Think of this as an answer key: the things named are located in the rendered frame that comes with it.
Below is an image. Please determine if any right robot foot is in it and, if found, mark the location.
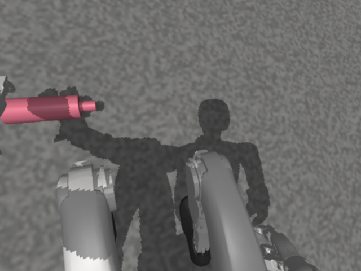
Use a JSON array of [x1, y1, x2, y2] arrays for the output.
[[179, 196, 211, 266]]

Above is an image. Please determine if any left robot hand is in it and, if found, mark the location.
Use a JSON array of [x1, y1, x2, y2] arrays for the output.
[[0, 76, 15, 155]]

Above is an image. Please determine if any bottle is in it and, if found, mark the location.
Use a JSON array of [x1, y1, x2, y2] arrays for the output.
[[0, 95, 96, 124]]

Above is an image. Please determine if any right robot hand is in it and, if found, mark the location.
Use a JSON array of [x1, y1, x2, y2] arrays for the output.
[[253, 224, 300, 271]]

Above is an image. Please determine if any right robot arm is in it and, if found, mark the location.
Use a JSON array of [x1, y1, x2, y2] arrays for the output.
[[283, 256, 319, 271]]

